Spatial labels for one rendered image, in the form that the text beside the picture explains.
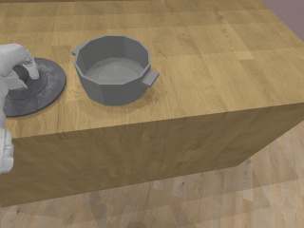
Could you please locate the knob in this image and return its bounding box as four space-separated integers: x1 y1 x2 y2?
12 65 29 83

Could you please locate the robot left upper arm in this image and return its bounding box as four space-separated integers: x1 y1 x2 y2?
0 127 14 228

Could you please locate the left robot hand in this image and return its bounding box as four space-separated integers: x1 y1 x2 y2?
0 43 39 91

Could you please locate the table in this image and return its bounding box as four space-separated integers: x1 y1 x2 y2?
0 0 304 208

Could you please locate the lid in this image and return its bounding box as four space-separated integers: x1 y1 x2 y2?
3 57 67 118

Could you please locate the left robot forearm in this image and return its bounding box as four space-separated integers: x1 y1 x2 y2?
0 52 13 128

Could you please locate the pot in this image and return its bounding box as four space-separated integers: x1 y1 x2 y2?
71 34 160 106

